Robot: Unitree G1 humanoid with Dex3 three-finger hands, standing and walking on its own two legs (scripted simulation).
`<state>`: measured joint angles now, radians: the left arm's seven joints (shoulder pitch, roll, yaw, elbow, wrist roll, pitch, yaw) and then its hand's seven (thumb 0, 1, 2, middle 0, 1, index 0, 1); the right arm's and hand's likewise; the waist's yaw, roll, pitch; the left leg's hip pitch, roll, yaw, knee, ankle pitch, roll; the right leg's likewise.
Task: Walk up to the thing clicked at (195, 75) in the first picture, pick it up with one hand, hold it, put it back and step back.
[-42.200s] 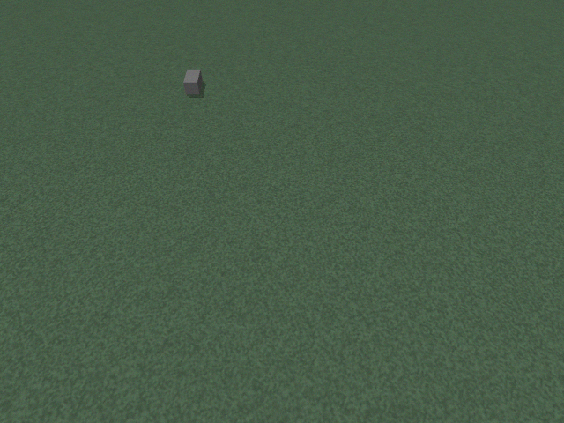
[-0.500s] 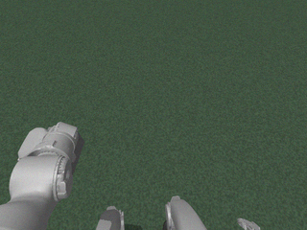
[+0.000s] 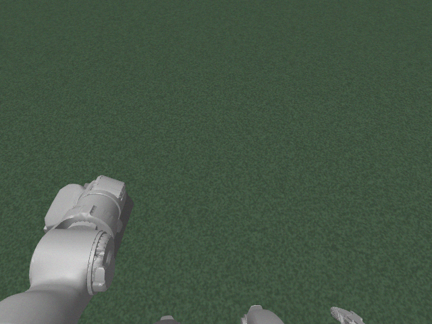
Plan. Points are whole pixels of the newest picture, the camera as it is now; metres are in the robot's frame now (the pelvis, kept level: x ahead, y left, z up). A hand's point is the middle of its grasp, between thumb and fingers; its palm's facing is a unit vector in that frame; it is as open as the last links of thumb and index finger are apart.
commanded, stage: hold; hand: left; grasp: from above
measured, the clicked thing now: (97, 225) +0.34 +0.25 -0.08
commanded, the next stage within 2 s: crouch in 1.86 s
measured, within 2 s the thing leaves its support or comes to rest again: neither
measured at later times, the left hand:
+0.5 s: hand (91, 205) +0.36 +0.24 -0.02, palm faces -0.05 -0.47 -0.88, open 11.4 cm
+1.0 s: hand (90, 212) +0.34 +0.23 -0.01, palm faces -0.04 -0.46 -0.88, open 11.4 cm
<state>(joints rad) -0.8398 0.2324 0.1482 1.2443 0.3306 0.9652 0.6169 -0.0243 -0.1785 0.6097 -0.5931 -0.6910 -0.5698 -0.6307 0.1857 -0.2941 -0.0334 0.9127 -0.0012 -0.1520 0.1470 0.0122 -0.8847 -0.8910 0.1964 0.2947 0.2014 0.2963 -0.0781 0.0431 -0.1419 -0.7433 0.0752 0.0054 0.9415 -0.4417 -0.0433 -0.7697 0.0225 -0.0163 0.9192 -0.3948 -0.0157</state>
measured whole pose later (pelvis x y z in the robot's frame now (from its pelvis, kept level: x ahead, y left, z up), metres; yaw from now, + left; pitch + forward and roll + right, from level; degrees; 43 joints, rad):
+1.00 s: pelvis +0.02 +0.00 +0.03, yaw +1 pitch +9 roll +0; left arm -0.77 0.16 0.12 1.15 0.32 1.01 0.65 -0.02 -0.19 0.61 -0.60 -0.68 -0.58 -0.63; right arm 0.16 -0.29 -0.02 0.85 -0.01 -0.07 0.16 0.01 -0.91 -0.90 0.19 0.29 0.20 0.30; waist -0.05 0.04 -0.11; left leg -0.53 0.06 0.01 0.76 -0.39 -0.05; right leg -0.56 0.01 -0.02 0.76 -0.36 -0.02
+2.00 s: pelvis +0.04 +0.00 +0.04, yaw +1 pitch +8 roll +0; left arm -0.75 0.15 0.06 1.14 0.37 1.01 0.56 -0.03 -0.22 0.63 -0.64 -0.66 -0.61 -0.61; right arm 0.14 -0.28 -0.02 0.82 0.02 -0.08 0.15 0.01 -0.91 -0.90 0.19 0.29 0.20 0.30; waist -0.02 0.03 -0.11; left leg -0.43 0.05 0.01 0.65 -0.36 -0.04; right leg -0.46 0.00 -0.02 0.66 -0.34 -0.01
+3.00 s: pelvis -0.06 +0.02 -0.25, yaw -2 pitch +39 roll -3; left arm -1.26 0.52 0.39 1.60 0.47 0.62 0.76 -0.05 -0.24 0.62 -0.69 -0.55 -0.66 -0.49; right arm 0.13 -0.25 0.01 0.90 -0.11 -0.15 0.23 0.01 -0.92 -0.91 0.19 0.29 0.20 0.30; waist -0.24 0.06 -0.16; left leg -1.95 0.06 -0.06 1.95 -0.68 -0.02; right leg -1.97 0.01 -0.03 1.88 -0.60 0.01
